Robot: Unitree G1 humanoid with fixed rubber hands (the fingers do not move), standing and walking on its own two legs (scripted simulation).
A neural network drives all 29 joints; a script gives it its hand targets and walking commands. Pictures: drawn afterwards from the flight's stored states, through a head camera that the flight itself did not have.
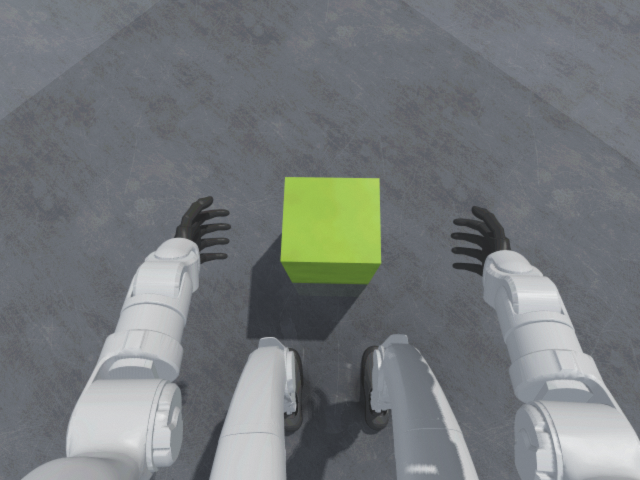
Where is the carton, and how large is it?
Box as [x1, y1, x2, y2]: [280, 177, 380, 283]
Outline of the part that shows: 285,177 280,261 292,282 368,283 380,264 378,178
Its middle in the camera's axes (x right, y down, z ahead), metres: +0.03 +0.00 +0.99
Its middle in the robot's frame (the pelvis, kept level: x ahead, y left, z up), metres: +0.51 +0.00 -0.54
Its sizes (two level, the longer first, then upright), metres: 0.217 0.199 0.284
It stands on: the floor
